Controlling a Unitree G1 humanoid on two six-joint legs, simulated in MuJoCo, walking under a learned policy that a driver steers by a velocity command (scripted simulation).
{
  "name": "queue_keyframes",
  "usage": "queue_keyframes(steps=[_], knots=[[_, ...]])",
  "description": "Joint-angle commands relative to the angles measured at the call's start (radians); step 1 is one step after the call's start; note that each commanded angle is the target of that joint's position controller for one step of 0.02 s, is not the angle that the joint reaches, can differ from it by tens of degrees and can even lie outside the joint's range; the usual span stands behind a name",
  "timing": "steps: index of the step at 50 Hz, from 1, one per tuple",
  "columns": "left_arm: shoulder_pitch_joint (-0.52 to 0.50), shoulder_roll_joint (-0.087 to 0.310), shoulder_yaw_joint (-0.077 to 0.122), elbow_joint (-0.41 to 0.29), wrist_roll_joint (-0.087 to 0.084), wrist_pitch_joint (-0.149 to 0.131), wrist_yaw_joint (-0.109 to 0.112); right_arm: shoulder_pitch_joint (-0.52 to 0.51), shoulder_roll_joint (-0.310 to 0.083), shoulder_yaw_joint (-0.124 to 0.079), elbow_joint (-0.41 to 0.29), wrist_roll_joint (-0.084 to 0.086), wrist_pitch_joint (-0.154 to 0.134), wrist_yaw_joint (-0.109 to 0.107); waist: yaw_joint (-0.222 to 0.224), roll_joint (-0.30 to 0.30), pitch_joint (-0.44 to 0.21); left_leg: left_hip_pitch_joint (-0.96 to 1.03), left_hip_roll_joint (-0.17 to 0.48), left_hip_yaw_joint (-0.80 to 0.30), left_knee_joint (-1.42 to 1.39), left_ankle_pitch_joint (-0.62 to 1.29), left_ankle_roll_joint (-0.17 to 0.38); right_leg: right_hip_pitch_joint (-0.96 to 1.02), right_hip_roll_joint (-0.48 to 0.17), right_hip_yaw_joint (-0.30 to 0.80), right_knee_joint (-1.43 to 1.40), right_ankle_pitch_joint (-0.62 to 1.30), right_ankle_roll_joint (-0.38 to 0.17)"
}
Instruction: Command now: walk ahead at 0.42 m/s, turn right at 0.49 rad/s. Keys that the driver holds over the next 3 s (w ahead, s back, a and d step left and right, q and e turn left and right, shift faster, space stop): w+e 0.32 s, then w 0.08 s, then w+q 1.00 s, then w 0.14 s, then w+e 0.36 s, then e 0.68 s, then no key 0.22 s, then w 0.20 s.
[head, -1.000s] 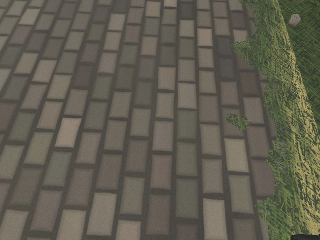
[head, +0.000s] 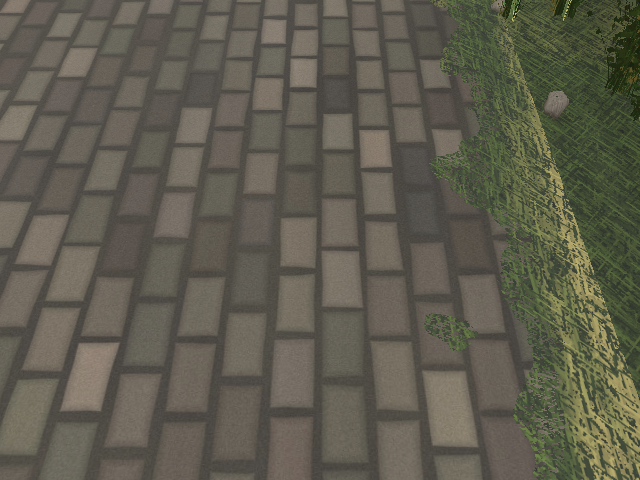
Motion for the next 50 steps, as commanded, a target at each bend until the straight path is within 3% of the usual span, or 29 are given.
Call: queue_keyframes(steps=[1, 3, 4, 5, 6, 7, 8, 9, 10, 12, 14, 17, 20, 23, 27, 29, 30, 31, 32, 33, 34, 35, 36, 37, 38, 39, 41, 46, 50], knots=[[-0.113, 0.049, 0.002, -0.120, 0.001, -0.008, -0.013, -0.066, -0.194, -0.048, -0.062, 0.016, -0.018, 0.005, 0.020, 0.146, 0.074, -0.129, 0.239, -0.072, -0.099, 0.213, 0.177, 0.077, 0.015, -0.054, -0.079, 0.025, -0.028], [-0.022, 0.084, 0.024, -0.107, 0.004, -0.001, -0.010, -0.086, -0.211, -0.051, -0.059, 0.022, -0.012, 0.007, 0.094, 0.131, 0.033, -0.148, 0.232, -0.003, 0.055, 0.488, 0.146, 0.241, 0.076, -0.105, -0.144, 0.024, -0.076], [0.109, 0.131, 0.053, -0.069, 0.003, 0.004, -0.003, -0.070, -0.188, -0.042, -0.058, 0.017, -0.012, 0.006, 0.156, 0.090, -0.050, -0.188, 0.191, 0.061, 0.254, 0.651, 0.115, 0.432, 0.124, -0.122, -0.167, 0.031, -0.108], [0.286, 0.192, 0.086, -0.029, -0.006, 0.012, 0.011, -0.056, -0.154, -0.026, -0.069, -0.004, -0.016, 0.003, 0.238, 0.020, -0.143, -0.360, 0.147, 0.092, 0.538, 0.571, 0.067, 0.695, 0.103, -0.027, -0.170, 0.016, -0.151], [0.310, 0.332, 0.104, -0.038, -0.009, 0.007, 0.023, 0.000, -0.024, 0.017, -0.146, -0.037, -0.032, 0.007, 0.159, -0.322, -0.243, -0.731, -0.035, 0.043, 0.954, -0.186, -0.010, 0.920, -0.198, 0.619, -0.381, -0.299, -0.344], [0.311, 0.255, 0.076, -0.070, -0.008, -0.014, 0.017, -0.077, -0.102, 0.008, -0.144, 0.002, -0.060, 0.012, 0.213, -0.185, -0.328, -0.817, -0.051, -0.189, 1.082, -0.235, 0.009, 0.930, -0.267, 0.886, -0.565, -0.490, -0.374], [0.265, 0.201, 0.058, -0.062, 0.005, -0.030, 0.015, -0.148, -0.164, -0.008, -0.165, 0.040, -0.075, 0.019, 0.205, -0.126, -0.181, -0.907, -0.004, -0.185, 1.098, -0.142, 0.040, 0.843, -0.260, 0.772, -0.574, -0.456, -0.330], [0.217, 0.181, 0.050, -0.068, 0.012, -0.039, 0.014, -0.165, -0.156, -0.001, -0.165, 0.029, -0.084, 0.015, 0.171, -0.061, -0.111, -0.876, 0.039, -0.177, 1.033, -0.062, 0.063, 0.721, -0.224, 0.663, -0.557, -0.343, -0.303], [0.150, 0.155, 0.041, -0.078, 0.019, -0.039, 0.016, -0.163, -0.152, -0.003, -0.155, -0.001, -0.087, 0.009, 0.130, -0.013, -0.067, -0.809, 0.070, -0.181, 0.946, -0.002, 0.066, 0.596, -0.184, 0.560, -0.544, -0.207, -0.279], [0.079, 0.131, 0.032, -0.105, 0.038, -0.039, 0.020, -0.131, -0.147, -0.009, -0.144, -0.015, -0.070, 0.012, 0.070, -0.052, -0.041, -0.691, 0.089, -0.189, 0.859, 0.067, 0.063, 0.445, -0.124, 0.457, -0.581, -0.086, -0.272], [0.077, 0.126, 0.031, -0.099, 0.026, -0.046, 0.029, -0.131, -0.128, -0.006, -0.135, -0.027, -0.052, 0.014, 0.059, -0.035, -0.022, -0.671, 0.076, -0.167, 0.787, 0.117, 0.038, 0.385, -0.098, 0.380, -0.604, 0.026, -0.281], [0.125, 0.136, 0.034, -0.067, 0.017, -0.048, 0.046, -0.235, -0.095, 0.007, -0.160, -0.033, -0.044, 0.013, 0.086, -0.014, 0.019, -0.703, 0.054, -0.156, 0.590, 0.293, -0.001, 0.369, -0.065, 0.298, -0.612, 0.118, -0.262], [0.175, 0.132, 0.033, -0.031, 0.009, -0.046, 0.055, -0.339, -0.057, 0.024, -0.174, -0.025, -0.054, 0.027, 0.133, -0.034, 0.024, -0.623, 0.020, -0.133, 0.384, 0.471, -0.010, 0.358, -0.034, 0.234, -0.604, 0.134, -0.219], [0.230, 0.138, 0.032, 0.008, 0.006, -0.048, 0.054, -0.418, -0.057, 0.031, -0.188, -0.006, -0.063, 0.044, 0.173, -0.036, 0.050, -0.617, 0.016, -0.122, 0.293, 0.532, 0.012, 0.426, -0.069, 0.232, -0.600, 0.115, -0.214], [0.290, 0.143, 0.033, 0.054, 0.013, -0.031, 0.054, -0.486, -0.070, 0.032, -0.220, 0.001, -0.069, 0.068, 0.195, -0.036, 0.068, -0.728, 0.005, -0.102, 0.229, 0.387, 0.077, 0.651, -0.144, 0.237, -0.534, 0.289, -0.203], [0.280, 0.154, 0.035, 0.062, 0.013, -0.022, 0.057, -0.445, -0.084, 0.026, -0.217, 0.004, -0.068, 0.074, 0.165, -0.054, 0.037, -0.661, -0.027, -0.072, 0.214, 0.287, 0.116, 0.705, -0.146, 0.202, -0.466, 0.534, -0.180], [0.268, 0.163, 0.036, 0.061, 0.016, -0.019, 0.060, -0.386, -0.104, 0.016, -0.204, 0.002, -0.066, 0.073, 0.130, -0.073, -0.016, -0.561, -0.065, -0.042, 0.220, 0.246, 0.139, 0.717, -0.134, 0.175, -0.392, 0.755, -0.167], [0.245, 0.165, 0.033, 0.056, 0.020, -0.012, 0.063, -0.260, -0.137, -0.003, -0.172, 0.002, -0.065, 0.068, 0.057, -0.069, -0.107, -0.383, -0.097, -0.017, 0.199, 0.274, 0.174, 0.700, -0.100, 0.127, -0.242, 0.935, -0.146], [0.220, 0.152, 0.023, 0.036, 0.031, -0.013, 0.069, -0.091, -0.179, -0.018, -0.142, -0.003, -0.061, 0.061, -0.027, -0.048, -0.228, -0.092, -0.009, -0.129, 0.229, 0.333, 0.235, 0.542, -0.076, 0.100, -0.024, 0.852, -0.114], [0.310, 0.076, -0.002, 0.006, 0.041, -0.031, 0.062, 0.029, -0.277, -0.044, -0.131, -0.014, -0.055, 0.057, -0.009, 0.175, -0.378, 0.314, 0.238, -0.591, 0.222, 0.245, 0.409, 0.141, 0.081, 0.034, 0.382, 0.369, -0.023], [0.309, 0.075, -0.011, 0.006, 0.042, -0.054, 0.054, 0.054, -0.212, -0.032, -0.106, 0.016, -0.051, 0.060, -0.013, 0.259, -0.411, 0.424, 0.314, -0.876, 0.078, 0.120, 0.457, -0.070, 0.160, 0.106, 0.532, -0.306, 0.002], [0.201, 0.141, 0.003, -0.022, 0.008, -0.075, 0.041, 0.005, -0.157, -0.015, -0.116, 0.021, -0.041, 0.051, -0.031, 0.180, -0.261, 0.331, 0.281, -0.771, 0.049, 0.018, 0.398, -0.175, 0.089, 0.152, 0.571, -0.260, -0.007], [0.116, 0.139, 0.000, -0.046, -0.002, -0.091, 0.035, -0.049, -0.144, -0.011, -0.131, 0.008, -0.033, 0.045, -0.022, 0.092, -0.151, 0.187, 0.241, -0.657, 0.025, 0.056, 0.364, -0.186, 0.049, 0.132, 0.525, -0.190, -0.015], [0.077, 0.128, 0.000, -0.056, 0.016, -0.101, 0.034, -0.091, -0.132, -0.006, -0.138, 0.000, -0.027, 0.043, 0.012, 0.023, -0.062, 0.046, 0.200, -0.581, -0.003, 0.150, 0.346, -0.167, 0.022, 0.112, 0.433, -0.143, -0.012], [0.073, 0.122, 0.005, -0.057, 0.039, -0.099, 0.037, -0.113, -0.114, 0.003, -0.147, -0.009, -0.026, 0.040, 0.043, 0.006, -0.025, -0.046, 0.161, -0.521, -0.034, 0.241, 0.330, -0.115, -0.002, 0.104, 0.366, -0.102, -0.007], [0.100, 0.111, 0.004, -0.062, 0.042, -0.096, 0.036, -0.129, -0.126, 0.000, -0.155, -0.014, -0.025, 0.037, 0.074, 0.061, -0.024, -0.106, 0.151, -0.511, -0.051, 0.308, 0.347, -0.072, -0.005, 0.100, 0.327, -0.095, 0.010], [0.122, 0.090, -0.001, -0.056, 0.044, -0.082, 0.039, -0.139, -0.126, -0.002, -0.151, -0.002, -0.024, 0.030, 0.095, 0.084, -0.019, -0.189, 0.126, -0.446, -0.068, 0.388, 0.354, -0.035, -0.013, 0.078, 0.233, -0.099, 0.045], [-0.081, 0.033, -0.025, -0.105, 0.043, -0.085, 0.039, -0.074, -0.178, -0.021, -0.115, 0.013, -0.013, 0.007, 0.029, 0.089, 0.006, -0.345, 0.032, -0.326, -0.060, 0.374, 0.276, 0.115, 0.055, 0.038, -0.149, 0.259, 0.079], [-0.150, 0.071, -0.008, -0.123, 0.020, -0.094, 0.030, -0.006, -0.170, -0.022, -0.089, 0.025, 0.003, -0.001, 0.015, 0.112, -0.009, -0.256, 0.068, -0.425, 0.014, 0.254, 0.238, 0.177, 0.077, 0.088, -0.280, 0.299, 0.061]])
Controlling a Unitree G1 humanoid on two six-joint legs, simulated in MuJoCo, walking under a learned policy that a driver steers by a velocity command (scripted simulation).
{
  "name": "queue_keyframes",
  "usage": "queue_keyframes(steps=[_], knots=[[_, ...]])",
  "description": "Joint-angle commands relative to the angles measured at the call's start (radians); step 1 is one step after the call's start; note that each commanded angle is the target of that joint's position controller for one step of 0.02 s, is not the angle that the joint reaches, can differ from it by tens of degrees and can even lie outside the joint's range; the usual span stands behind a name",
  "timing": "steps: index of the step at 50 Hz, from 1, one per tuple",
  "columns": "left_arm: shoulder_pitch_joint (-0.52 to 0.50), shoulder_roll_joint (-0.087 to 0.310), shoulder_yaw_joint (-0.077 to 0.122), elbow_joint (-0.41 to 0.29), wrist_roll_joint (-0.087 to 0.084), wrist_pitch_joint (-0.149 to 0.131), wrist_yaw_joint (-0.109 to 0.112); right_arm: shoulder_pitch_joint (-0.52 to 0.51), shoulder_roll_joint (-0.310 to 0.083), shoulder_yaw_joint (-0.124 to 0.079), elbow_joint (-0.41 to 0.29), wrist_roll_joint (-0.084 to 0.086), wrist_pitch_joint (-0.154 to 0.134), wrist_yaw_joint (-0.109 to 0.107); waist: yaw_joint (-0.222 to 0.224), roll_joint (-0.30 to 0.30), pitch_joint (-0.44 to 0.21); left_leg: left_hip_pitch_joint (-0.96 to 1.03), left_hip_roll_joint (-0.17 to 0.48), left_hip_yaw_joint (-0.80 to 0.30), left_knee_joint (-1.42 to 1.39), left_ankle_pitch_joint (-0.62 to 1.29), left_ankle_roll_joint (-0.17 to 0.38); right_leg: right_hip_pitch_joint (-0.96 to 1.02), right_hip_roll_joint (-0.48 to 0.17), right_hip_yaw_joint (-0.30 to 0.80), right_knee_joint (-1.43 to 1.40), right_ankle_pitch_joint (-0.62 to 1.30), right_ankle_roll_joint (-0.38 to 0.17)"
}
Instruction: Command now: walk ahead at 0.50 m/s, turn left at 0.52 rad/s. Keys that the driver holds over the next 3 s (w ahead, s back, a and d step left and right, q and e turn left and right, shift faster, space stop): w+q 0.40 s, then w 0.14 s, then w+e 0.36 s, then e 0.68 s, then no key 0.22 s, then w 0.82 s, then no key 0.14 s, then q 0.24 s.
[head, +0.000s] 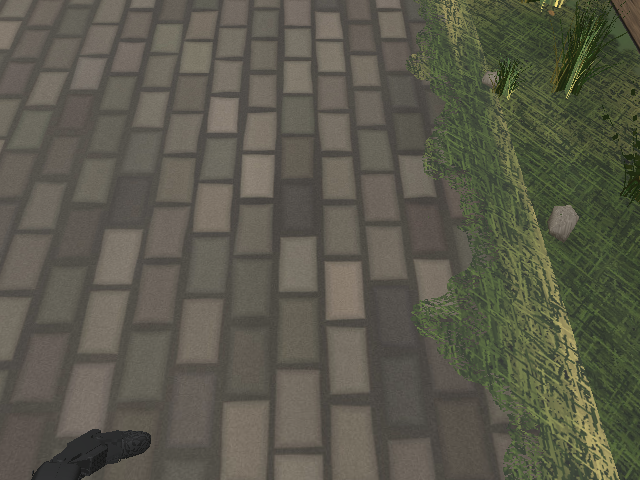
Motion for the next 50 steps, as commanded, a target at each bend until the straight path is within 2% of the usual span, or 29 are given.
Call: queue_keyframes(steps=[1, 3, 4, 5, 6, 7, 8, 9, 10, 11, 13, 15, 21, 23, 26, 28, 29, 30, 31, 32, 33, 34, 36, 37, 40, 43, 46, 48, 50], knots=[[-0.051, 0.109, 0.039, -0.076, -0.013, -0.020, -0.003, 0.008, -0.166, -0.047, -0.051, 0.006, -0.002, -0.012, 0.037, 0.126, -0.042, -0.084, 0.232, -0.216, -0.028, 0.179, 0.115, 0.200, 0.045, -0.018, -0.068, 0.011, -0.018], [0.010, 0.132, 0.055, -0.062, -0.015, -0.026, -0.002, -0.008, -0.160, -0.049, -0.057, 0.001, 0.006, -0.012, 0.080, 0.145, -0.055, -0.061, 0.239, -0.250, 0.050, 0.206, 0.091, 0.287, 0.041, -0.030, -0.099, -0.069, -0.056], [0.094, 0.155, 0.070, -0.045, -0.009, -0.029, 0.004, -0.013, -0.134, -0.040, -0.064, -0.004, 0.006, -0.009, 0.125, 0.137, -0.105, -0.081, 0.195, -0.226, 0.149, 0.249, 0.064, 0.422, 0.025, -0.036, -0.128, -0.085, -0.088], [0.235, 0.203, 0.085, -0.036, 0.007, -0.031, 0.013, -0.014, -0.075, -0.017, -0.084, -0.019, 0.003, -0.003, 0.188, 0.056, -0.240, -0.178, 0.138, -0.160, 0.402, 0.147, 0.031, 0.659, -0.123, 0.093, -0.106, -0.147, -0.151], [0.324, 0.283, 0.105, -0.006, 0.018, -0.015, 0.014, 0.132, 0.003, 0.007, -0.106, 0.000, -0.007, -0.002, 0.142, -0.238, -0.381, -0.512, -0.003, -0.017, 0.740, -0.283, -0.035, 0.992, -0.357, 0.516, -0.160, -0.309, -0.314], [0.338, 0.219, 0.096, 0.002, -0.005, -0.007, 0.006, 0.141, -0.085, -0.004, -0.096, 0.017, -0.009, -0.005, 0.153, -0.246, -0.358, -0.660, 0.073, -0.021, 0.906, -0.317, -0.049, 0.976, -0.398, 0.700, -0.231, -0.545, -0.333], [0.289, 0.148, 0.078, -0.010, -0.007, -0.004, 0.009, 0.038, -0.153, -0.024, -0.098, 0.016, -0.004, -0.006, 0.179, -0.123, -0.218, -0.696, 0.112, -0.020, 0.952, -0.220, -0.056, 0.857, -0.345, 0.546, -0.255, -0.556, -0.286], [0.238, 0.125, 0.068, -0.010, 0.001, 0.001, 0.010, -0.033, -0.157, -0.028, -0.112, 0.002, 0.001, -0.008, 0.170, -0.053, -0.134, -0.673, 0.145, 0.015, 0.937, -0.143, -0.063, 0.736, -0.298, 0.395, -0.264, -0.419, -0.254], [0.205, 0.104, 0.061, -0.002, 0.005, 0.004, 0.009, -0.072, -0.145, -0.030, -0.126, -0.008, 0.002, -0.005, 0.152, -0.042, -0.075, -0.651, 0.169, 0.019, 0.894, -0.095, -0.067, 0.641, -0.256, 0.295, -0.287, -0.295, -0.244], [0.186, 0.089, 0.056, 0.006, 0.011, 0.003, 0.010, -0.077, -0.128, -0.032, -0.132, -0.006, 0.007, 0.001, 0.129, -0.067, -0.047, -0.613, 0.194, 0.023, 0.861, -0.064, -0.067, 0.576, -0.224, 0.213, -0.314, -0.222, -0.234], [0.178, 0.084, 0.059, 0.023, 0.005, -0.006, 0.009, -0.072, -0.085, -0.025, -0.136, 0.003, 0.020, 0.008, 0.111, -0.087, -0.032, -0.575, 0.210, 0.049, 0.819, -0.041, -0.069, 0.518, -0.204, 0.115, -0.360, -0.151, -0.240], [0.181, 0.107, 0.069, 0.044, -0.003, -0.014, 0.009, -0.107, -0.062, -0.019, -0.156, -0.004, 0.028, 0.011, 0.107, -0.064, -0.013, -0.599, 0.222, 0.056, 0.754, -0.004, -0.077, 0.505, -0.217, 0.052, -0.395, -0.085, -0.259], [0.202, 0.157, 0.082, 0.096, -0.008, -0.004, 0.014, -0.256, -0.033, -0.002, -0.190, -0.008, 0.011, 0.039, 0.149, -0.017, 0.012, -0.563, 0.211, 0.107, 0.438, 0.269, -0.066, 0.538, -0.194, -0.148, -0.415, 0.042, -0.237], [0.245, 0.170, 0.083, 0.124, -0.017, 0.003, 0.012, -0.320, -0.021, 0.006, -0.211, -0.006, 0.005, 0.049, 0.169, -0.007, 0.030, -0.533, 0.191, 0.132, 0.352, 0.283, -0.049, 0.560, -0.201, -0.174, -0.418, 0.046, -0.233], [0.289, 0.195, 0.089, 0.162, -0.035, 0.019, 0.007, -0.380, -0.037, 0.003, -0.242, -0.006, 0.000, 0.059, 0.167, -0.014, 0.052, -0.521, 0.165, 0.155, 0.265, 0.201, -0.012, 0.649, -0.238, -0.184, -0.388, 0.129, -0.225], [0.296, 0.220, 0.093, 0.181, -0.045, 0.031, 0.010, -0.350, -0.068, -0.012, -0.245, -0.016, -0.001, 0.060, 0.121, -0.043, 0.012, -0.410, 0.117, 0.196, 0.222, 0.109, 0.025, 0.689, -0.246, -0.196, -0.284, 0.422, -0.211], [0.290, 0.225, 0.089, 0.191, -0.049, 0.039, 0.012, -0.248, -0.100, -0.030, -0.221, -0.021, 0.000, 0.056, 0.048, -0.048, -0.053, -0.249, 0.087, 0.219, 0.176, 0.124, 0.051, 0.673, -0.226, -0.216, -0.155, 0.565, -0.194], [0.292, 0.206, 0.077, 0.197, -0.047, 0.041, 0.016, -0.091, -0.147, -0.056, -0.172, -0.022, 0.001, 0.044, -0.034, -0.040, -0.143, 0.005, 0.080, 0.217, 0.147, 0.192, 0.079, 0.568, -0.184, -0.241, 0.030, 0.555, -0.165], [0.296, 0.140, 0.047, 0.168, -0.014, 0.033, 0.014, 0.091, -0.238, -0.081, -0.138, -0.032, 0.010, 0.022, -0.093, 0.093, -0.298, 0.352, 0.305, -0.039, 0.200, 0.274, 0.143, 0.303, -0.119, -0.246, 0.370, 0.140, -0.125], [0.413, 0.039, 0.015, 0.158, -0.017, 0.015, -0.001, 0.073, -0.280, -0.075, -0.142, -0.035, 0.006, 0.021, 0.001, 0.290, -0.456, 0.561, 0.535, -0.504, 0.078, 0.094, 0.291, -0.004, 0.053, -0.115, 0.672, -0.639, -0.082], [0.305, 0.165, 0.050, 0.167, -0.051, 0.004, -0.004, 0.059, -0.185, -0.055, -0.148, -0.033, -0.001, 0.024, -0.058, 0.144, -0.396, 0.468, 0.513, -0.476, 0.008, 0.020, 0.247, -0.078, 0.019, 0.009, 0.750, -0.628, -0.089], [0.222, 0.181, 0.059, 0.129, -0.069, 0.001, -0.004, 0.004, -0.156, -0.042, -0.134, -0.030, -0.009, 0.025, -0.036, 0.144, -0.227, 0.330, 0.473, -0.300, -0.019, 0.073, 0.202, -0.132, -0.021, -0.017, 0.728, -0.536, -0.095], [0.195, 0.144, 0.059, 0.140, -0.037, 0.015, 0.010, -0.108, -0.078, -0.022, -0.122, -0.029, -0.024, 0.032, 0.038, 0.090, -0.084, 0.108, 0.370, -0.097, -0.089, 0.187, 0.139, -0.070, -0.084, -0.035, 0.622, -0.382, -0.085], [0.257, 0.123, 0.059, 0.151, -0.038, 0.029, 0.008, -0.131, -0.080, -0.023, -0.119, -0.038, -0.035, 0.031, 0.079, 0.156, -0.092, 0.037, 0.377, -0.051, -0.128, 0.216, 0.147, 0.007, -0.103, -0.023, 0.618, -0.326, -0.071], [0.271, 0.078, 0.056, 0.165, -0.042, 0.061, 0.013, -0.160, -0.069, -0.030, -0.086, -0.043, -0.065, 0.029, 0.109, 0.108, -0.041, -0.052, 0.364, 0.065, -0.205, 0.284, 0.152, 0.019, -0.108, -0.017, 0.583, -0.262, -0.045], [0.196, 0.062, 0.054, 0.136, -0.034, 0.065, 0.012, -0.140, -0.081, -0.037, -0.051, -0.050, -0.070, 0.016, 0.095, 0.087, 0.003, -0.026, 0.350, 0.171, -0.223, 0.355, 0.136, -0.062, -0.099, 0.002, 0.445, -0.121, -0.036], [0.110, 0.041, 0.043, 0.109, -0.026, 0.056, -0.008, -0.146, -0.103, -0.041, -0.035, -0.046, -0.063, 0.004, 0.072, 0.075, 0.036, -0.024, 0.324, 0.274, -0.229, 0.406, 0.108, -0.024, -0.077, -0.056, 0.237, 0.029, -0.047], [0.034, 0.025, 0.035, 0.071, -0.013, 0.052, -0.024, -0.125, -0.125, -0.046, -0.018, -0.038, -0.050, -0.009, 0.046, 0.066, 0.056, -0.003, 0.333, 0.320, -0.193, 0.546, 0.098, 0.003, -0.056, -0.115, 0.137, 0.062, -0.055], [0.012, 0.035, 0.038, 0.041, -0.012, 0.052, -0.040, -0.103, -0.145, -0.053, -0.002, -0.026, -0.030, -0.018, 0.042, 0.079, 0.037, 0.066, 0.354, 0.337, -0.130, 0.650, 0.084, 0.011, -0.037, -0.142, 0.085, 0.035, -0.071]])
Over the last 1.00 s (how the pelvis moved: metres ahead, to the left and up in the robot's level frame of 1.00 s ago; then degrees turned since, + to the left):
0.56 -0.11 0.01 -1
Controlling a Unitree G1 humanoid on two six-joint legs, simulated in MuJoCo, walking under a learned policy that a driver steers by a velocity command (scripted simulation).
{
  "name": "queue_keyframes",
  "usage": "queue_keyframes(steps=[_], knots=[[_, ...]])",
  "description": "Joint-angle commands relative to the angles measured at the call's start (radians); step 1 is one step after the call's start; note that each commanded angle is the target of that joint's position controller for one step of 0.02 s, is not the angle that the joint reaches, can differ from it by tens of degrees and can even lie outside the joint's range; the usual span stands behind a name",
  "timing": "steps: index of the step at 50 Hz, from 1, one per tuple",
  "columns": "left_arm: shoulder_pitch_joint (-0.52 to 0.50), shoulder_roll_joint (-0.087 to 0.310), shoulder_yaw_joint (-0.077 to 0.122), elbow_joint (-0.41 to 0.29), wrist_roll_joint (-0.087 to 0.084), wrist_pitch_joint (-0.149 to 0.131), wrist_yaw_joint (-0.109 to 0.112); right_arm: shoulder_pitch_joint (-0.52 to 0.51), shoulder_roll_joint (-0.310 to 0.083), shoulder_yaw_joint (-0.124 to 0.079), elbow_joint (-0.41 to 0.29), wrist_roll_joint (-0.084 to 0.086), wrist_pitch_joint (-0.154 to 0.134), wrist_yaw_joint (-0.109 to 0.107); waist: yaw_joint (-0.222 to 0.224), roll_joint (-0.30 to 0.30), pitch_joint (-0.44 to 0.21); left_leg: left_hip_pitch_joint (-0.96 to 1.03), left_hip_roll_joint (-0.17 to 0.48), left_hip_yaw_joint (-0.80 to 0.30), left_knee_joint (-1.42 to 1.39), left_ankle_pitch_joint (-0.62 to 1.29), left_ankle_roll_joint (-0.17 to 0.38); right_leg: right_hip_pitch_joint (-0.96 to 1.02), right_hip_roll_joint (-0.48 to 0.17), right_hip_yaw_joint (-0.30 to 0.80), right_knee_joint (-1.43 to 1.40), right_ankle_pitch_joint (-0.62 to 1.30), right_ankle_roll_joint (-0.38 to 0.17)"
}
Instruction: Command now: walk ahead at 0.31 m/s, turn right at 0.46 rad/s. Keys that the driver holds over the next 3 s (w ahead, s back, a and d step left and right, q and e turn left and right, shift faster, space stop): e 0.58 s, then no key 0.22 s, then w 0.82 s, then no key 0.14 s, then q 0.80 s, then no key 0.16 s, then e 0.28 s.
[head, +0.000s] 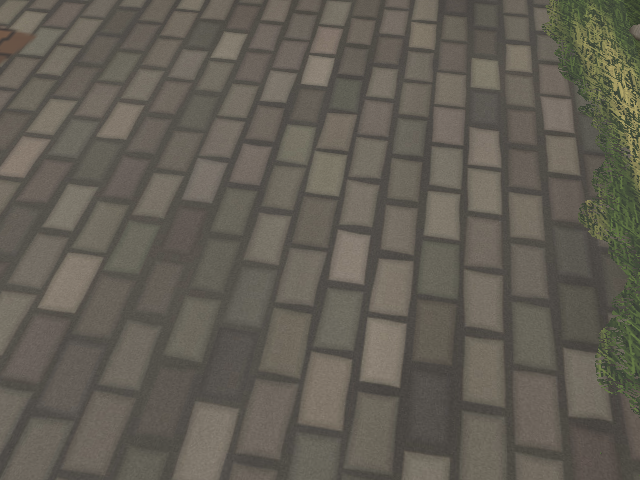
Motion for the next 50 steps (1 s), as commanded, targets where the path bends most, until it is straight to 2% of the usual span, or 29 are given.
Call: queue_keyframes(steps=[1, 3, 5, 6, 7, 8, 9, 10, 11, 12, 14, 16, 21, 24, 27, 30, 31, 32, 33, 34, 35, 37, 40, 42, 45, 47, 48, 49, 50], knots=[[-0.064, 0.054, 0.010, -0.105, 0.005, -0.012, -0.027, -0.046, -0.183, -0.046, -0.054, 0.020, 0.011, -0.021, 0.021, 0.104, 0.019, -0.042, 0.296, -0.027, 0.027, 0.714, 0.110, 0.071, 0.032, -0.056, -0.076, -0.017, -0.028], [0.005, 0.095, 0.030, -0.107, 0.009, -0.006, -0.036, -0.074, -0.206, -0.055, -0.063, 0.036, 0.032, -0.033, 0.069, 0.132, -0.038, 0.002, 0.300, -0.023, 0.166, 0.902, 0.085, 0.154, 0.086, -0.096, -0.086, -0.120, -0.062], [0.210, 0.173, 0.073, -0.065, 0.008, -0.005, -0.023, -0.104, -0.193, -0.050, -0.077, 0.044, 0.046, -0.037, 0.180, 0.091, -0.148, -0.062, 0.235, -0.001, 0.496, 0.857, 0.024, 0.424, 0.156, -0.104, -0.203, -0.040, -0.118], [0.252, 0.261, 0.094, -0.067, 0.009, 0.001, 0.005, -0.043, -0.138, -0.029, -0.090, 0.010, 0.038, -0.031, 0.169, -0.085, -0.225, -0.273, 0.153, 0.001, 0.792, 0.385, -0.046, 0.665, 0.014, 0.106, -0.202, 0.382, -0.176], [0.172, 0.329, 0.095, -0.119, 0.029, 0.001, 0.015, 0.077, -0.052, 0.001, -0.118, -0.022, 0.026, -0.016, 0.048, -0.261, -0.367, -0.619, -0.061, -0.127, 1.187, -0.425, -0.122, 0.944, -0.255, 0.598, -0.199, 0.674, -0.436], [0.171, 0.272, 0.083, -0.150, 0.024, 0.001, 0.003, 0.053, -0.144, -0.011, -0.099, 0.002, 0.013, 0.001, 0.123, -0.093, -0.518, -0.643, -0.020, -0.343, 1.250, -0.406, -0.101, 0.945, -0.269, 0.642, -0.278, 0.498, -0.459], [0.113, 0.222, 0.071, -0.164, 0.014, -0.002, 0.001, -0.045, -0.166, -0.017, -0.127, 0.032, 0.013, 0.003, 0.122, -0.031, -0.395, -0.689, 0.020, -0.338, 1.218, -0.327, -0.076, 0.849, -0.218, 0.521, -0.301, 0.334, -0.408], [0.067, 0.182, 0.062, -0.158, -0.005, -0.002, 0.004, -0.090, -0.153, -0.016, -0.129, 0.022, 0.020, -0.010, 0.092, 0.053, -0.251, -0.715, 0.059, -0.318, 1.121, -0.252, -0.073, 0.700, -0.158, 0.426, -0.328, 0.226, -0.344], [0.032, 0.147, 0.051, -0.162, -0.012, 0.003, 0.013, -0.108, -0.162, -0.021, -0.126, 0.005, 0.033, -0.025, 0.073, 0.054, -0.193, -0.687, 0.089, -0.316, 1.039, -0.203, -0.073, 0.588, -0.123, 0.374, -0.351, 0.163, -0.309], [0.018, 0.144, 0.049, -0.169, 0.000, 0.008, 0.018, -0.100, -0.166, -0.025, -0.128, 0.003, 0.048, -0.029, 0.047, 0.023, -0.164, -0.622, 0.092, -0.317, 0.992, -0.171, -0.072, 0.490, -0.095, 0.354, -0.376, 0.130, -0.292], [0.006, 0.161, 0.056, -0.179, 0.017, 0.013, 0.025, -0.073, -0.139, -0.020, -0.123, -0.003, 0.062, -0.032, 0.028, -0.016, -0.160, -0.564, 0.072, -0.301, 0.911, -0.143, -0.085, 0.411, -0.066, 0.325, -0.390, 0.170, -0.286], [0.018, 0.184, 0.064, -0.178, 0.014, 0.017, 0.038, -0.083, -0.120, -0.014, -0.123, -0.006, 0.065, -0.039, 0.032, -0.021, -0.180, -0.563, 0.059, -0.301, 0.821, -0.113, -0.104, 0.404, -0.052, 0.310, -0.379, 0.200, -0.280], [0.002, 0.190, 0.066, -0.195, 0.001, 0.051, 0.067, -0.159, -0.118, -0.014, -0.140, 0.003, 0.077, -0.040, 0.058, -0.063, -0.173, -0.566, 0.042, -0.330, 0.658, 0.000, -0.127, 0.385, -0.007, 0.366, -0.388, -0.180, -0.225], [0.008, 0.188, 0.067, -0.199, 0.006, 0.063, 0.069, -0.193, -0.118, -0.014, -0.151, 0.006, 0.063, -0.032, 0.078, -0.099, -0.147, -0.536, 0.029, -0.337, 0.556, -0.003, -0.122, 0.387, 0.000, 0.416, -0.380, -0.264, -0.217], [0.019, 0.184, 0.067, -0.204, 0.004, 0.072, 0.065, -0.194, -0.127, -0.018, -0.154, 0.013, 0.042, -0.020, 0.087, -0.118, -0.155, -0.479, 0.010, -0.337, 0.440, -0.041, -0.103, 0.438, -0.009, 0.478, -0.330, -0.152, -0.214], [-0.004, 0.163, 0.058, -0.215, -0.012, 0.083, 0.067, -0.110, -0.141, -0.030, -0.128, 0.013, 0.026, -0.006, 0.032, -0.106, -0.160, -0.299, 0.036, -0.316, 0.150, 0.134, -0.059, 0.426, 0.039, 0.475, -0.241, -0.092, -0.159], [0.045, 0.116, 0.044, -0.213, -0.005, 0.084, 0.066, -0.104, -0.197, -0.041, -0.133, -0.004, 0.029, -0.008, 0.058, 0.019, -0.184, -0.188, 0.201, -0.444, 0.105, 0.217, 0.002, 0.344, 0.105, 0.388, -0.110, -0.307, -0.104], [0.081, 0.102, 0.042, -0.233, -0.008, 0.076, 0.063, -0.148, -0.276, -0.055, -0.138, -0.031, 0.044, -0.013, 0.121, 0.307, -0.127, -0.159, 0.373, -0.665, 0.083, 0.446, 0.160, 0.146, 0.279, 0.179, 0.057, -0.618, -0.039], [0.068, 0.190, 0.065, -0.222, 0.014, 0.062, 0.062, -0.136, -0.217, -0.047, -0.150, -0.038, 0.045, -0.012, 0.073, 0.294, -0.136, -0.194, 0.454, -0.756, 0.080, 0.498, 0.263, 0.109, 0.238, 0.157, 0.300, -0.703, 0.014], [0.075, 0.220, 0.079, -0.200, 0.007, 0.061, 0.060, -0.158, -0.177, -0.034, -0.160, -0.025, 0.045, -0.015, 0.076, 0.209, -0.129, -0.204, 0.409, -0.670, 0.106, 0.495, 0.247, 0.109, 0.217, 0.169, 0.406, -0.646, 0.032], [0.085, 0.200, 0.078, -0.174, 0.003, 0.071, 0.064, -0.187, -0.153, -0.027, -0.162, -0.009, 0.048, -0.016, 0.085, 0.160, -0.111, -0.204, 0.338, -0.575, 0.128, 0.470, 0.198, 0.107, 0.211, 0.160, 0.446, -0.595, 0.050], [0.080, 0.140, 0.060, -0.166, 0.003, 0.086, 0.068, -0.187, -0.134, -0.015, -0.154, 0.011, 0.054, -0.017, 0.074, 0.160, -0.094, -0.187, 0.286, -0.496, 0.142, 0.498, 0.170, 0.094, 0.209, 0.151, 0.471, -0.537, 0.075], [0.031, 0.083, 0.036, -0.182, -0.004, 0.085, 0.066, -0.170, -0.127, -0.011, -0.140, 0.002, 0.066, -0.017, 0.055, 0.212, -0.108, -0.151, 0.238, -0.418, 0.145, 0.513, 0.166, 0.163, 0.176, 0.082, 0.269, -0.503, 0.092], [0.007, 0.044, 0.014, -0.186, 0.002, 0.081, 0.056, -0.146, -0.130, -0.010, -0.126, 0.006, 0.073, -0.014, 0.028, 0.248, -0.131, -0.174, 0.218, -0.406, 0.101, 0.211, 0.156, 0.283, 0.131, 0.019, 0.057, -0.487, 0.085], [0.006, 0.086, 0.023, -0.177, -0.008, 0.067, 0.043, -0.098, -0.202, -0.025, -0.110, 0.023, 0.084, -0.009, 0.011, 0.277, -0.062, -0.262, 0.235, -0.473, 0.046, -0.148, 0.166, 0.401, 0.154, -0.056, -0.172, -0.425, 0.041], [0.064, 0.090, 0.025, -0.141, -0.007, 0.048, 0.041, -0.083, -0.189, -0.017, -0.099, 0.032, 0.077, -0.006, 0.047, 0.216, -0.034, -0.353, 0.221, -0.472, 0.057, -0.207, 0.138, 0.548, 0.157, -0.060, -0.346, -0.329, -0.021], [0.122, 0.103, 0.026, -0.128, -0.004, 0.038, 0.046, -0.098, -0.150, -0.002, -0.101, 0.025, 0.064, -0.002, 0.078, 0.179, -0.063, -0.440, 0.201, -0.449, 0.116, -0.193, 0.096, 0.679, 0.091, 0.020, -0.350, -0.320, -0.058], [0.221, 0.159, 0.039, -0.104, 0.008, 0.031, 0.054, -0.152, -0.066, 0.021, -0.129, 0.009, 0.044, 0.006, 0.115, 0.018, -0.108, -0.596, 0.109, -0.314, 0.334, -0.164, 0.027, 0.817, -0.056, 0.219, -0.365, -0.400, -0.120], [0.266, 0.246, 0.066, -0.083, 0.015, 0.025, 0.041, -0.220, -0.075, 0.022, -0.181, 0.019, 0.020, 0.006, 0.139, -0.192, -0.065, -0.719, 0.020, -0.181, 0.487, -0.212, -0.018, 0.753, -0.209, 0.475, -0.475, -0.560, -0.239]])
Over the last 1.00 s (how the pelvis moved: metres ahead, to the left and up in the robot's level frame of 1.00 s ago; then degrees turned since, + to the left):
0.53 0.10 0.00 10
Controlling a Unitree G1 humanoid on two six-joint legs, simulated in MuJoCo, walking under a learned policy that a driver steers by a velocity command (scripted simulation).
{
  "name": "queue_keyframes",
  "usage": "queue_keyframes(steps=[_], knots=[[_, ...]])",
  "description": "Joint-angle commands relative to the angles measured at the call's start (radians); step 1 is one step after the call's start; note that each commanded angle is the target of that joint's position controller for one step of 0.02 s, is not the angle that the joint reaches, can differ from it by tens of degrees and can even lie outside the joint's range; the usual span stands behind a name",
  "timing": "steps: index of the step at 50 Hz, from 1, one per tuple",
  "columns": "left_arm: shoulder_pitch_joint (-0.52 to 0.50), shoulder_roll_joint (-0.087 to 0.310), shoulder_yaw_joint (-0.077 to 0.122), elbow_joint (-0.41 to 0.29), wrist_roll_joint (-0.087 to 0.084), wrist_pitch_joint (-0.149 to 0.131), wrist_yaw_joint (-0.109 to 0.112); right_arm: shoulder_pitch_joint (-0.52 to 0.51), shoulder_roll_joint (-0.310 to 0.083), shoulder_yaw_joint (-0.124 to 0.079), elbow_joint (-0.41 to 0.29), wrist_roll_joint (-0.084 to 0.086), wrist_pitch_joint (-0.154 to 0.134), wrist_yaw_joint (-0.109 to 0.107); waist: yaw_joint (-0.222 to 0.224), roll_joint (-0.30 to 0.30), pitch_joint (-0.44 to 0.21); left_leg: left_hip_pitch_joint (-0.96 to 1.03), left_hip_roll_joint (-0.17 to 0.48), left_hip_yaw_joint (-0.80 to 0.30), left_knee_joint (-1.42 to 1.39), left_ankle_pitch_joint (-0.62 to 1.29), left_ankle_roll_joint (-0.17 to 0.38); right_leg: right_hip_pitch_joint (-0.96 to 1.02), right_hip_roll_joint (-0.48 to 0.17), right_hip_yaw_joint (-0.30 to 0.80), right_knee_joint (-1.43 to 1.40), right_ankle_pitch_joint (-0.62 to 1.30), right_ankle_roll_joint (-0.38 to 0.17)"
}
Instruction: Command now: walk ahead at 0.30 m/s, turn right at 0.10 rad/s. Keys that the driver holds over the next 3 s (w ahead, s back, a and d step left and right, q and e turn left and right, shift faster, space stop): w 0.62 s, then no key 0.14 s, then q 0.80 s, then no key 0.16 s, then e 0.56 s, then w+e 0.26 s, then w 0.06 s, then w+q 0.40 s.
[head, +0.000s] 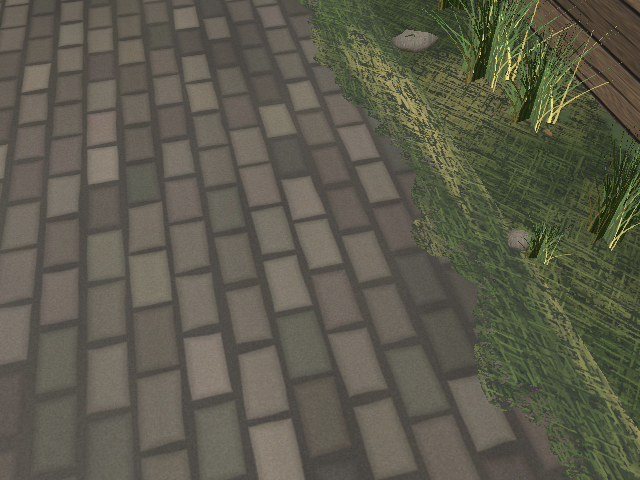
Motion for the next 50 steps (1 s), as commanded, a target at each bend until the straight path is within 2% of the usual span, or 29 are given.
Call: queue_keyframes(steps=[1, 2, 4, 5, 8, 10, 15, 17, 18, 19, 20, 21, 22, 23, 24, 27, 31, 34, 36, 39, 41, 42, 43, 44, 45, 46, 47, 48, 50], knots=[[0.181, 0.226, 0.066, -0.009, 0.018, -0.046, -0.003, -0.211, -0.146, -0.033, -0.153, 0.013, -0.066, 0.002, 0.132, -0.219, 0.084, -0.485, 0.001, 0.016, 0.282, -0.204, 0.001, 0.234, -0.381, 0.557, -0.302, -0.247, -0.267], [0.174, 0.184, 0.053, -0.001, 0.019, -0.061, 0.001, -0.188, -0.166, -0.046, -0.143, 0.023, -0.074, 0.008, 0.109, -0.202, 0.113, -0.545, 0.025, -0.005, 0.371, -0.179, 0.010, 0.245, -0.369, 0.529, -0.309, -0.253, -0.260], [0.149, 0.157, 0.043, 0.000, -0.001, -0.075, 0.005, -0.155, -0.145, -0.046, -0.123, 0.016, -0.085, 0.020, 0.088, -0.181, 0.123, -0.612, 0.063, -0.011, 0.394, -0.058, 0.021, 0.292, -0.324, 0.434, -0.321, -0.161, -0.224], [0.146, 0.150, 0.039, 0.000, 0.000, -0.075, 0.006, -0.169, -0.131, -0.043, -0.122, 0.011, -0.090, 0.028, 0.086, -0.158, 0.121, -0.598, 0.072, -0.004, 0.366, 0.000, 0.020, 0.285, -0.302, 0.376, -0.330, -0.071, -0.207], [0.131, 0.154, 0.042, -0.003, 0.000, -0.071, 0.004, -0.198, -0.070, -0.020, -0.125, 0.002, -0.096, 0.052, 0.087, -0.143, 0.087, -0.428, 0.043, 0.053, 0.194, 0.156, -0.007, 0.184, -0.226, 0.205, -0.337, 0.126, -0.180], [0.149, 0.177, 0.049, 0.006, -0.004, -0.071, 0.002, -0.235, -0.061, -0.011, -0.137, 0.006, -0.094, 0.060, 0.098, -0.150, 0.087, -0.307, 0.019, 0.070, 0.084, 0.226, -0.017, 0.105, -0.214, 0.154, -0.336, 0.157, -0.172], [0.167, 0.218, 0.063, 0.033, -0.018, -0.074, -0.001, -0.211, -0.126, -0.025, -0.146, 0.017, -0.086, 0.061, 0.050, -0.145, 0.103, -0.158, 0.005, 0.057, -0.024, 0.258, 0.032, 0.095, -0.285, 0.161, -0.306, 0.214, -0.144], [0.165, 0.202, 0.056, 0.039, -0.010, -0.069, 0.001, -0.041, -0.175, -0.054, -0.098, 0.010, -0.082, 0.046, -0.042, -0.114, -0.004, 0.079, -0.040, 0.092, -0.050, 0.225, 0.076, 0.076, -0.227, 0.087, -0.075, 0.502, -0.099], [0.178, 0.163, 0.040, 0.033, 0.004, -0.068, 0.005, 0.115, -0.217, -0.072, -0.064, 0.010, -0.080, 0.036, -0.112, -0.064, -0.120, 0.312, 0.027, 0.021, -0.037, 0.203, 0.113, -0.038, -0.174, 0.037, 0.168, 0.473, -0.062], [0.274, 0.064, 0.010, -0.005, 0.000, -0.078, 0.006, 0.221, -0.331, -0.094, -0.049, -0.017, -0.075, 0.033, -0.091, 0.228, -0.278, 0.610, 0.293, -0.460, -0.160, -0.095, 0.262, -0.363, -0.018, -0.028, 0.593, 0.100, 0.022], [0.252, 0.101, 0.015, 0.005, -0.012, -0.097, 0.006, 0.224, -0.262, -0.071, -0.047, -0.004, -0.080, 0.042, -0.095, 0.269, -0.297, 0.590, 0.342, -0.748, -0.348, -0.290, 0.286, -0.476, 0.013, 0.110, 0.749, -0.255, 0.018], [0.176, 0.174, 0.037, -0.009, -0.040, -0.104, -0.003, 0.140, -0.215, -0.053, -0.052, 0.001, -0.082, 0.040, -0.075, 0.190, -0.144, 0.477, 0.337, -0.632, -0.358, -0.325, 0.246, -0.569, -0.051, 0.104, 0.816, -0.197, 0.001], [0.115, 0.179, 0.036, -0.020, -0.039, -0.108, -0.004, 0.080, -0.192, -0.046, -0.063, -0.003, -0.081, 0.039, -0.053, 0.107, -0.061, 0.359, 0.303, -0.508, -0.355, -0.214, 0.225, -0.562, -0.100, 0.070, 0.794, -0.117, -0.016], [0.081, 0.164, 0.035, -0.019, -0.020, -0.108, -0.002, 0.033, -0.167, -0.039, -0.065, -0.012, -0.080, 0.041, -0.029, 0.044, -0.006, 0.253, 0.252, -0.402, -0.370, -0.098, 0.210, -0.536, -0.132, 0.058, 0.735, -0.046, -0.020], [0.099, 0.150, 0.037, -0.012, -0.012, -0.101, -0.002, 0.003, -0.151, -0.033, -0.070, -0.024, -0.086, 0.041, 0.006, 0.080, 0.001, 0.182, 0.223, -0.335, -0.390, -0.015, 0.207, -0.482, -0.162, 0.065, 0.693, 0.010, -0.019], [0.124, 0.114, 0.033, 0.013, -0.006, -0.077, -0.003, -0.017, -0.135, -0.032, -0.059, -0.016, -0.103, 0.039, 0.039, 0.074, 0.011, 0.098, 0.184, -0.219, -0.454, 0.112, 0.228, -0.430, -0.175, 0.049, 0.634, 0.086, 0.003], [-0.011, 0.098, 0.027, -0.027, 0.009, -0.081, -0.001, 0.031, -0.158, -0.037, -0.024, -0.008, -0.103, 0.027, 0.010, 0.026, 0.063, 0.131, 0.176, -0.132, -0.491, 0.241, 0.234, -0.526, -0.179, 0.041, 0.420, 0.268, 0.040], [-0.113, 0.060, 0.011, -0.049, 0.014, -0.102, -0.015, 0.055, -0.167, -0.035, -0.002, -0.008, -0.088, 0.014, -0.022, 0.019, 0.080, 0.105, 0.124, -0.009, -0.451, 0.520, 0.196, -0.416, -0.130, -0.013, 0.191, 0.410, 0.043], [-0.166, 0.053, 0.007, -0.065, 0.011, -0.111, -0.029, 0.110, -0.180, -0.037, 0.026, -0.005, -0.075, 0.008, -0.048, 0.021, 0.060, 0.138, 0.131, 0.004, -0.414, 0.582, 0.188, -0.357, -0.096, -0.029, 0.121, 0.473, 0.039], [-0.192, 0.082, 0.016, -0.079, 0.012, -0.115, -0.044, 0.125, -0.181, -0.038, 0.047, 0.002, -0.054, 0.004, -0.041, 0.042, 0.040, 0.233, 0.161, -0.031, -0.322, 0.624, 0.168, -0.333, -0.070, -0.003, 0.041, 0.423, 0.008], [-0.128, 0.121, 0.032, -0.066, 0.024, -0.118, -0.042, 0.104, -0.192, -0.043, 0.051, 0.007, -0.041, -0.001, 0.010, 0.059, 0.006, 0.275, 0.165, -0.076, -0.215, 0.693, 0.144, -0.253, -0.048, 0.006, -0.007, 0.362, -0.021], [-0.036, 0.146, 0.044, -0.038, 0.033, -0.123, -0.035, 0.081, -0.186, -0.041, 0.044, 0.008, -0.036, -0.003, 0.062, 0.046, -0.046, 0.266, 0.122, -0.066, -0.102, 0.736, 0.117, -0.122, -0.038, -0.013, -0.071, 0.453, -0.043], [0.047, 0.211, 0.058, -0.027, 0.049, -0.127, -0.025, 0.095, -0.151, -0.027, 0.023, -0.008, -0.040, -0.003, 0.083, -0.025, -0.171, 0.169, 0.058, -0.042, 0.077, 0.580, 0.072, 0.114, -0.148, 0.058, -0.011, 0.838, -0.086], [0.094, 0.263, 0.067, -0.032, 0.061, -0.109, -0.012, 0.238, -0.063, 0.000, 0.026, -0.022, -0.047, 0.005, 0.043, -0.242, -0.328, -0.163, -0.061, -0.009, 0.425, -0.028, -0.001, 0.495, -0.421, 0.315, 0.079, 1.158, -0.252], [0.114, 0.201, 0.055, -0.047, 0.037, -0.088, -0.010, 0.266, -0.107, -0.003, 0.041, 0.005, -0.042, 0.006, 0.077, -0.265, -0.469, -0.256, -0.097, -0.076, 0.626, -0.410, -0.026, 0.543, -0.502, 0.448, 0.047, 1.035, -0.319], [0.072, 0.168, 0.044, -0.058, 0.024, -0.070, -0.008, 0.184, -0.198, -0.035, 0.027, 0.027, -0.028, 0.003, 0.093, -0.155, -0.387, -0.298, -0.051, -0.095, 0.696, -0.359, -0.034, 0.423, -0.448, 0.368, -0.016, 0.815, -0.277], [-0.001, 0.143, 0.035, -0.059, 0.016, -0.058, -0.001, 0.111, -0.185, -0.039, 0.003, 0.032, -0.010, -0.007, 0.066, -0.113, -0.263, -0.346, -0.016, -0.051, 0.688, -0.292, -0.045, 0.303, -0.397, 0.292, -0.068, 0.610, -0.235], [-0.061, 0.122, 0.027, -0.052, 0.014, -0.054, 0.001, 0.095, -0.165, -0.040, -0.002, 0.023, 0.015, -0.017, 0.039, -0.109, -0.163, -0.328, 0.016, -0.040, 0.643, -0.238, -0.062, 0.147, -0.365, 0.229, -0.126, 0.458, -0.220], [-0.152, 0.125, 0.031, -0.042, 0.034, -0.052, 0.001, 0.135, -0.131, -0.042, 0.000, 0.014, 0.061, -0.033, -0.017, -0.176, -0.076, -0.184, 0.032, 0.002, 0.571, -0.155, -0.086, -0.100, -0.301, 0.116, -0.227, 0.254, -0.201]])
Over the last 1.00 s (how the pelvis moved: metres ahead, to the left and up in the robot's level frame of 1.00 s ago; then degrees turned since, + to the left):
0.21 -0.02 0.00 -26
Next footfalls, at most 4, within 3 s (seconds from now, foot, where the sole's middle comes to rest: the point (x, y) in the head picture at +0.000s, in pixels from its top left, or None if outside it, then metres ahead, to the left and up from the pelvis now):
0.36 left None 0.28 0.15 -0.77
0.84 right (366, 453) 0.57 -0.07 -0.77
1.26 left None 0.47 0.18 -0.77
1.76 right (349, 455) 0.57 -0.03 -0.77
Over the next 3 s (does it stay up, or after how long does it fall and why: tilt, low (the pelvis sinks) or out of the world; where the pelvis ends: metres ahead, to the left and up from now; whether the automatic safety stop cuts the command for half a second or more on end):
stays up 0.76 0.06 -0.02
